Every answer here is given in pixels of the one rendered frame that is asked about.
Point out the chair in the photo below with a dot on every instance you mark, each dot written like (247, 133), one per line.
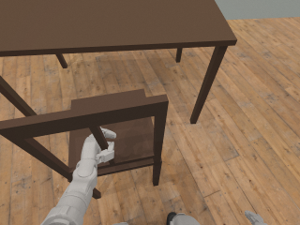
(138, 142)

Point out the robot left forearm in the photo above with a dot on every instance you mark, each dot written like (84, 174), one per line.
(75, 200)

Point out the table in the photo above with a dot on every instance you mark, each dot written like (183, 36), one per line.
(43, 27)

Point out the left robot hand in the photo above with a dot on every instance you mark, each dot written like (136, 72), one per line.
(91, 148)

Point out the robot right shin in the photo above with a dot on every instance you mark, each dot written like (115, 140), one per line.
(180, 214)

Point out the right robot hand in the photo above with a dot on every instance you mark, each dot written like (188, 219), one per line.
(254, 219)

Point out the robot right thigh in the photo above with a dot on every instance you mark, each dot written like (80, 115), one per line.
(184, 220)

